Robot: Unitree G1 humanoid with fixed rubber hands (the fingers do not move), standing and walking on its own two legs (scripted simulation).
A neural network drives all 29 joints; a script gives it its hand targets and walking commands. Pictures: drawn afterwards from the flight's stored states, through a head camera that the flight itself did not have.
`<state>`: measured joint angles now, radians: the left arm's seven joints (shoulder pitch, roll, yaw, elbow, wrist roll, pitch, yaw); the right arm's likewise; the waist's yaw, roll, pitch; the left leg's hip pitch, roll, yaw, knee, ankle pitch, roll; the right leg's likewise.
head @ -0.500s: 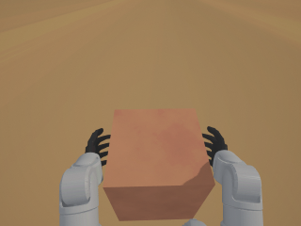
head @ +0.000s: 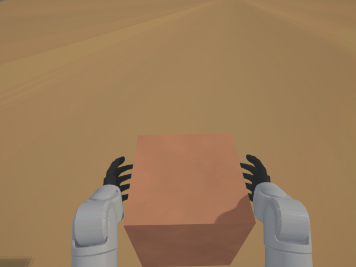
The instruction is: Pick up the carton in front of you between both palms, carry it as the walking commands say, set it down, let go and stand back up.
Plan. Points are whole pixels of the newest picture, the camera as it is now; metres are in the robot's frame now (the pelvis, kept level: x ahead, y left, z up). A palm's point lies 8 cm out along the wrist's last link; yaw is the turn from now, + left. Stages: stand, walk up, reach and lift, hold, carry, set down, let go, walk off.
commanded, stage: carry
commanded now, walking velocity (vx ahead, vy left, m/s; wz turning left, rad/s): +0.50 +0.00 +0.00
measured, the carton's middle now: (185, 202) +0.27 +0.00 -0.01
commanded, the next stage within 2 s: none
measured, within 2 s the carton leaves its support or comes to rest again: neither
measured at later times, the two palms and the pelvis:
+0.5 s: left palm (122, 86) +0.62 +0.19 +0.07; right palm (220, 85) +0.60 -0.11 +0.08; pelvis +0.34 +0.06 +0.00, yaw -3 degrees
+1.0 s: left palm (146, 40) +0.94 +0.15 +0.06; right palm (219, 38) +0.95 -0.15 +0.06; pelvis +0.68 -0.01 +0.00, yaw +0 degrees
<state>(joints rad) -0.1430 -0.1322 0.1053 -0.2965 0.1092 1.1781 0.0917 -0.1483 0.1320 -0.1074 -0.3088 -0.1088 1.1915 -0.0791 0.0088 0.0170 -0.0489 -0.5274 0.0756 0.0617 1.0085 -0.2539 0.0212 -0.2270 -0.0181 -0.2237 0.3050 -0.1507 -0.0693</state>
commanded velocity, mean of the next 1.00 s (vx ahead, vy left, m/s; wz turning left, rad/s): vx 0.50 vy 0.00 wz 0.00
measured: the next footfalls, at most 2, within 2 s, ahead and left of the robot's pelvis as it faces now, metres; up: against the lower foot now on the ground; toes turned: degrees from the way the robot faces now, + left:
left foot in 0.28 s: +0.38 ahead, +0.13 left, +0.00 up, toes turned +9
right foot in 0.76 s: +0.71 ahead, -0.09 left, +0.00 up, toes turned -13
